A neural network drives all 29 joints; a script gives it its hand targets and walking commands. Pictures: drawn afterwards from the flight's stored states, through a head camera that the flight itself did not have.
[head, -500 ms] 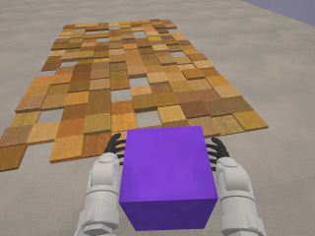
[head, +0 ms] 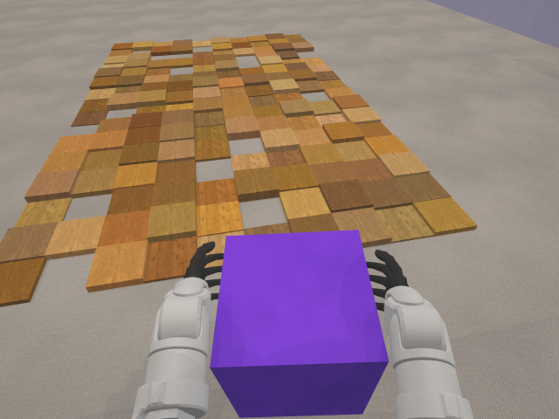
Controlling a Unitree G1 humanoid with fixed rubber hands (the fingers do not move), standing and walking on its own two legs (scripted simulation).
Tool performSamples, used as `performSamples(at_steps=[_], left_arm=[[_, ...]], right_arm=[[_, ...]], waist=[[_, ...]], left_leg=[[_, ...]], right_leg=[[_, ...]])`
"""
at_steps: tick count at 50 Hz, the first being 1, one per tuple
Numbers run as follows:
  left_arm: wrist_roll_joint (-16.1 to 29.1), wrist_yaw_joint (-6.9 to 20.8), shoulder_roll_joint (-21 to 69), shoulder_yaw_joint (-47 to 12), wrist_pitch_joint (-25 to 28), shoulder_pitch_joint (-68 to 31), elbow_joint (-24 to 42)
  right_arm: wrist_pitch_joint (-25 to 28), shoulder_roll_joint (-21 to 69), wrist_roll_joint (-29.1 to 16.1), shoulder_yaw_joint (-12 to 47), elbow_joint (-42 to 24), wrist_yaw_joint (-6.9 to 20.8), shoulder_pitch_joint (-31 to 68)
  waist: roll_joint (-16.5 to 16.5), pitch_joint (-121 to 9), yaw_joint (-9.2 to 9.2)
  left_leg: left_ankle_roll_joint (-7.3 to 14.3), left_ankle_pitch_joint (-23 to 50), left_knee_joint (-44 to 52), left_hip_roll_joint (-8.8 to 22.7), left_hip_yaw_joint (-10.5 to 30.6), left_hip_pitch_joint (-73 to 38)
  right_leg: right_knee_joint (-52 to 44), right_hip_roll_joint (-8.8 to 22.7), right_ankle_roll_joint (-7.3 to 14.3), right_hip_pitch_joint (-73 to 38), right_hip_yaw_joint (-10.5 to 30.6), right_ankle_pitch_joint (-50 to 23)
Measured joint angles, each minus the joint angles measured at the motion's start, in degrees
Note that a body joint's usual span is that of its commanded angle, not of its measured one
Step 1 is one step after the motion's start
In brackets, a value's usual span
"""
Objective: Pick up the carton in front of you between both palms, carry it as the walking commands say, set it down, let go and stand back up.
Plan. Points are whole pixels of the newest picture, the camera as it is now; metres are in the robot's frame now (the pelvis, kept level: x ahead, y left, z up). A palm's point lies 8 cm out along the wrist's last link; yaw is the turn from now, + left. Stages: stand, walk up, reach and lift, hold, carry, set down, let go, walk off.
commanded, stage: hold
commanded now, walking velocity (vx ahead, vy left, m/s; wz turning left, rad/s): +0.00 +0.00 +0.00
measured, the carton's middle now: (296, 328) +0.28 +0.00 -0.04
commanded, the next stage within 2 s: carry in 0.10 s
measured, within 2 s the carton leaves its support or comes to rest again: neither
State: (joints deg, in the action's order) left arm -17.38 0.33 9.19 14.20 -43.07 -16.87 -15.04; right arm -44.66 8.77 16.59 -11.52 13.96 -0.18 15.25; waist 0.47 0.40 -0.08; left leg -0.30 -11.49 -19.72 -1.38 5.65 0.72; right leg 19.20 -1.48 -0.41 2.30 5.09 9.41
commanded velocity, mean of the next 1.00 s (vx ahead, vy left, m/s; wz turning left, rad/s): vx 0.47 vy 0.00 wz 0.00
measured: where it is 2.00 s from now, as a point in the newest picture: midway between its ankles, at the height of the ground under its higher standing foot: (274, 258)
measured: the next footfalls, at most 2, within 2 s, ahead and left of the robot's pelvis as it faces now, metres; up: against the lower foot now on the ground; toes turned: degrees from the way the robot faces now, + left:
right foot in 0.60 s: +0.26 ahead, -0.09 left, +0.00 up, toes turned -7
left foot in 1.04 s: +0.58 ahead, +0.16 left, +0.00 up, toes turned +17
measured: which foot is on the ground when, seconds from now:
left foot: down 0.00-0.62, up 0.64-1.00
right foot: down 0.00-0.30, up 0.32-0.58, down 0.60-1.00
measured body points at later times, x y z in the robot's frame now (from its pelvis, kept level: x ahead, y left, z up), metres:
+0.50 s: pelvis +0.09 +0.02 +0.00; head +0.08 +0.03 +0.45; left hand +0.37 +0.19 +0.10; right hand +0.37 -0.12 +0.10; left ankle +0.01 +0.12 -0.75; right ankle +0.13 -0.10 -0.71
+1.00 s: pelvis +0.38 +0.03 -0.01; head +0.36 +0.03 +0.44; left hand +0.60 +0.21 +0.07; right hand +0.63 -0.09 +0.06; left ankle +0.51 +0.16 -0.73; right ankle +0.22 -0.08 -0.75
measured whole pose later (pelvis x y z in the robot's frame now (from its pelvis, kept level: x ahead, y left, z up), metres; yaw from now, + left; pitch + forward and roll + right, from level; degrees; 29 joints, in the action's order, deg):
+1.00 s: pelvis +0.38 +0.03 -0.01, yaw +5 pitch +4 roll +0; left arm 0.3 -10.0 7.8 1.6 -63.8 5.0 29.2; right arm -64.2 7.9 -0.3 -2.7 -30.6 -10.0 -6.7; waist -0.6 -8.4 -2.0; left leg 1.3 -4.6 -30.5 5.1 -10.8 32.5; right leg 14.4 2.7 -1.4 -3.5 -11.6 21.6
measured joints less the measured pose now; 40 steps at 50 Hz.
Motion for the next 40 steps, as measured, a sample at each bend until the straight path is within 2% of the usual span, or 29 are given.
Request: performSamples(at_steps=[6,10,13,14,16,18,20,24,28,30,31,33,35,37,40], left_arm=[[0.4,-0.5,-0.1,-0.6,-0.4,0.2,0.5],[1.8,-1.6,-0.4,-2.8,-1.2,1.4,3.2],[3.4,-2.4,-0.6,-4.9,-2.6,2.6,8.7],[4.1,-2.6,-0.8,-5.4,-3.3,3.5,11.1],[5.5,-3.1,-1.3,-6.0,-5.3,5.8,16.4],[7.0,-3.7,-1.6,-6.2,-7.5,7.6,20.9],[8.4,-4.1,-1.6,-6.8,-9.8,8.5,24.7],[10.3,-5.3,-1.8,-9.0,-13.9,10.3,32.1],[12.0,-5.9,-1.9,-10.6,-18.1,13.9,39.1],[12.8,-6.3,-1.9,-11.3,-20.0,15.7,41.9],[13.2,-6.7,-1.8,-11.8,-20.6,16.3,42.5],[14.0,-7.8,-1.8,-12.8,-21.7,17.2,41.7],[14.9,-8.8,-1.7,-12.6,-22.8,18.7,41.6],[15.8,-9.8,-1.5,-12.1,-23.3,20.3,42.2],[16.8,-10.8,-1.4,-11.5,-22.9,21.3,42.4]], right_arm=[[-0.2,-0.1,-0.3,0.3,-0.5,-0.1,-0.4],[-0.8,-0.5,-2.2,1.3,-3.8,-0.9,-2.3],[-1.9,-0.8,-4.4,2.0,-9.2,-1.5,-3.5],[-2.5,-0.8,-5.2,2.6,-10.9,-1.8,-3.8],[-4.2,-0.9,-6.4,4.4,-14.3,-2.4,-4.4],[-6.2,-1.0,-7.1,6.1,-17.5,-2.9,-5.1],[-8.6,-1.1,-7.8,6.9,-21.6,-3.3,-6.4],[-13.2,-1.4,-9.2,8.1,-30.8,-4.3,-9.3],[-17.6,-1.5,-11.2,9.3,-38.4,-5.8,-13.1],[-19.6,-1.4,-12.3,9.7,-41.7,-6.7,-15.2],[-20.4,-1.4,-13.0,9.3,-42.8,-7.2,-16.0],[-21.9,-1.3,-14.3,8.4,-43.4,-8.3,-17.3],[-23.2,-1.3,-15.6,8.1,-42.9,-9.3,-17.9],[-23.6,-1.2,-16.6,8.3,-42.1,-9.8,-18.2],[-22.6,-1.2,-17.2,8.6,-40.9,-10.3,-18.6]], waist=[[-0.2,-1.7,0.2],[-0.5,-5.2,0.88],[-1.2,-6.4,1.45],[-1.7,-6.8,1.24],[-1.9,-8.0,0.72],[-1.0,-8.9,0.14],[-0.2,-9.3,-0.18],[0.9,-9.6,0.11],[1.2,-10.3,1.11],[1.2,-10.3,1.65],[1.7,-10.4,1.78],[1.9,-10.5,1.59],[0.9,-10.3,0.99],[0.1,-10.1,0.12],[-0.9,-10.0,-1.37]], left_leg=[[0.0,-0.9,-2.4,-0.2,0.2,3.1],[-0.1,-10.7,-9.4,0.6,-1.1,10.2],[-0.1,-9.8,-10.3,1.3,-5.3,13.1],[0.3,-7.4,-9.3,0.9,-5.9,13.0],[1.5,-3.9,-7.9,0.5,-6.8,12.9],[2.3,-4.1,-6.2,1.1,-7.4,12.2],[2.3,-3.9,-2.8,1.9,-7.2,10.7],[1.5,-3.0,3.0,3.1,-6.5,7.2],[0.6,-6.3,3.4,3.6,-6.2,3.9],[-0.1,-10.9,-1.7,3.8,-5.7,3.6],[-0.2,-13.9,-7.3,4.4,-6.0,5.2],[0.5,-15.4,-24.0,4.9,-7.0,12.2],[1.3,-14.1,-37.1,4.8,-8.5,19.7],[1.4,-10.6,-41.3,5.7,-10.1,25.6],[0.7,-5.5,-36.1,6.9,-11.5,31.3]], right_leg=[[2.3,0.1,-0.2,2.9,-0.3,1.0],[5.7,0.4,0.2,7.9,-2.0,7.3],[6.6,1.6,0.3,10.3,-3.2,4.0],[8.0,2.2,0.1,11.0,-3.0,4.8],[13.3,3.0,0.3,13.6,-3.7,11.0],[20.6,3.2,0.4,17.6,-6.4,14.6],[24.2,3.2,0.4,21.0,-8.5,15.0],[20.8,2.7,0.0,25.0,-11.3,11.1],[11.0,2.2,-0.2,24.7,-14.0,5.3],[5.4,1.8,0.6,21.6,-16.2,2.5],[5.6,1.7,1.9,20.9,-17.1,-1.3],[9.3,1.9,4.1,20.8,-18.4,0.3],[9.2,2.2,4.8,18.7,-18.6,3.6],[6.2,2.2,4.2,15.5,-18.5,4.1],[1.2,2.3,3.6,10.4,-17.9,4.1]])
